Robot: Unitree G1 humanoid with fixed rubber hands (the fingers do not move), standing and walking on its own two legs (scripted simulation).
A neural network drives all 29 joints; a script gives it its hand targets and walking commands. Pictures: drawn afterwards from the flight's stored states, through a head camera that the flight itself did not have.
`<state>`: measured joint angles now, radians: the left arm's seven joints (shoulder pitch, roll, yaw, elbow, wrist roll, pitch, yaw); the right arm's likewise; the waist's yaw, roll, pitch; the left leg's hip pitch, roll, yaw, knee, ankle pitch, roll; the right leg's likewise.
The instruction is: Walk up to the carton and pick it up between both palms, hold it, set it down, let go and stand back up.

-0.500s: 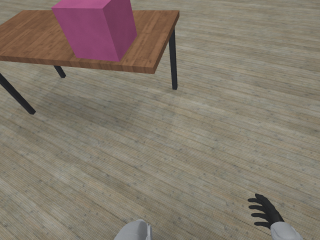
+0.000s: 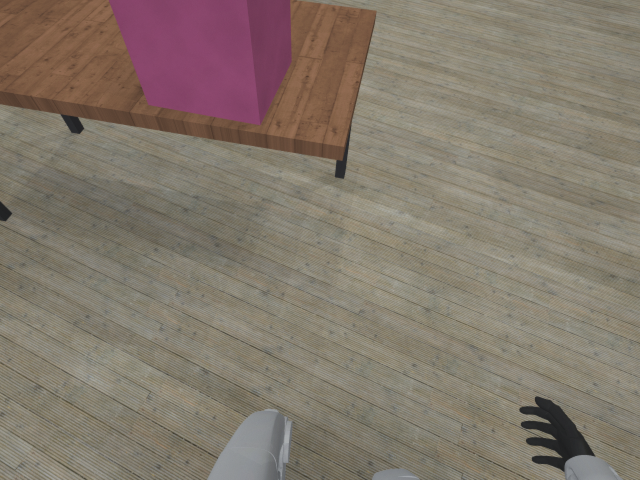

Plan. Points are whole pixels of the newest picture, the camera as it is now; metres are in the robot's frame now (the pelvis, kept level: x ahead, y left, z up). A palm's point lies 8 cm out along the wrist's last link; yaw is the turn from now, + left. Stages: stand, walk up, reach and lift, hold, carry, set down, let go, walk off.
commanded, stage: walk up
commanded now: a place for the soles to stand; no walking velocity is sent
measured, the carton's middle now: (214, 27) +0.94 +0.23 +0.04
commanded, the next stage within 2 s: none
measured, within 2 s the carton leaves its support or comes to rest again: neither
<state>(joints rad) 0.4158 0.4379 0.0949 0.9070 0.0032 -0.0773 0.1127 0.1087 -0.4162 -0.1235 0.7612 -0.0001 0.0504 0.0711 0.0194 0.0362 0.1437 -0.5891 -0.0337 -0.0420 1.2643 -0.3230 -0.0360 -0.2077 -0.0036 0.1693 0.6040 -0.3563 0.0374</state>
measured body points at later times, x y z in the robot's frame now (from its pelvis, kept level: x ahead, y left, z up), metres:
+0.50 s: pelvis +0.11 +0.10 +0.00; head +0.19 +0.09 +0.44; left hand +0.15 +0.43 -0.11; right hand +0.18 -0.21 -0.12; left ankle +0.06 +0.18 -0.72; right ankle +0.15 -0.01 -0.70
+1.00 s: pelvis +0.17 +0.22 -0.03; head +0.20 +0.17 +0.42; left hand +0.22 +0.57 -0.09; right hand +0.30 -0.09 -0.16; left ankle +0.26 +0.32 -0.72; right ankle +0.18 +0.00 -0.72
